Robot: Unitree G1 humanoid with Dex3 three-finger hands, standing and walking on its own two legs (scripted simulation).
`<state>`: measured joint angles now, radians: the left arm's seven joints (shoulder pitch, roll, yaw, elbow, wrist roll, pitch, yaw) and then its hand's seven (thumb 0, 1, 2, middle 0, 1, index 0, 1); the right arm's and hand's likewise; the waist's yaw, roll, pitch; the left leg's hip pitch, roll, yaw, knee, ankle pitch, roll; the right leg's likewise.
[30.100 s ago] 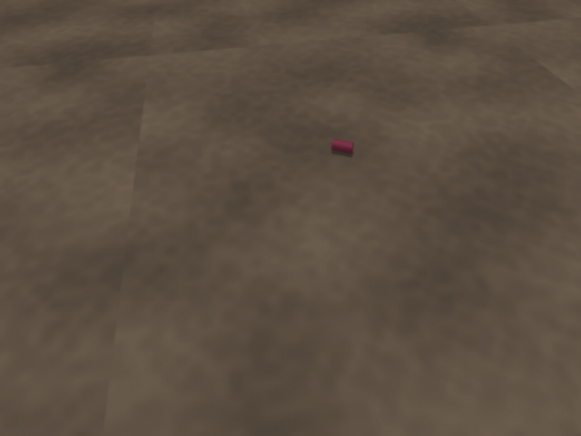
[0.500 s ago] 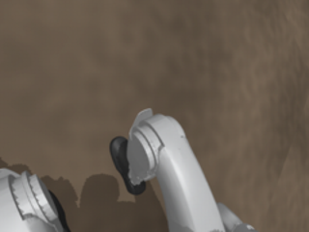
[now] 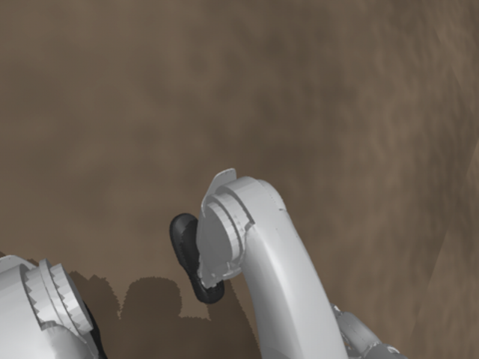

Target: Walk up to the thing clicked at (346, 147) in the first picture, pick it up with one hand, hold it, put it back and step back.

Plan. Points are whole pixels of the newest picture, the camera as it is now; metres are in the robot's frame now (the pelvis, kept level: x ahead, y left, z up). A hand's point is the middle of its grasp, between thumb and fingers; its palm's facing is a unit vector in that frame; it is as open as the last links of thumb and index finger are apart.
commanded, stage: settle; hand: left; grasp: from above
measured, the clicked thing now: out of the picture +0.51 +0.32 -0.29
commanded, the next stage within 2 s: lift in 0.92 s
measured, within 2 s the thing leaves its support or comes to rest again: leaves its support in 0.36 s
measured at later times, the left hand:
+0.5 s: hand out of the picture +0.50 +0.33 -0.21, palm faces -0.44 -0.07 -0.90, open 8.6 cm
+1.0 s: hand out of the picture +0.49 +0.33 -0.13, palm faces -0.47 -0.05 -0.88, open 8.3 cm
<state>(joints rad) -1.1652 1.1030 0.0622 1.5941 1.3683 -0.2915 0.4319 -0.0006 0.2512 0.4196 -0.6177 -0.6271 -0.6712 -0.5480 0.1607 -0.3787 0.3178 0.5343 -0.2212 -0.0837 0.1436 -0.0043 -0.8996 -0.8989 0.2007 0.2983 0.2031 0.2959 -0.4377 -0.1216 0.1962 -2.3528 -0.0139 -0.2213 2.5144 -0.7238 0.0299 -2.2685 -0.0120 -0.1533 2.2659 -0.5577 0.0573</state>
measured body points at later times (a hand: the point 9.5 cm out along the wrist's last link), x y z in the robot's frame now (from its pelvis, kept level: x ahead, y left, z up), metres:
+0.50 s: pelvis +0.00 +0.00 +0.00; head +0.29 +0.12 +0.33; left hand +0.51 +0.33 -0.16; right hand +0.04 -0.27 -0.04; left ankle +0.06 +0.11 -0.28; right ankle +0.14 -0.13 -0.28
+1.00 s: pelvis -0.01 +0.00 +0.03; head +0.25 +0.11 +0.38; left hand +0.51 +0.33 -0.08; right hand +0.07 -0.28 -0.04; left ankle +0.06 +0.11 -0.28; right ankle +0.14 -0.13 -0.28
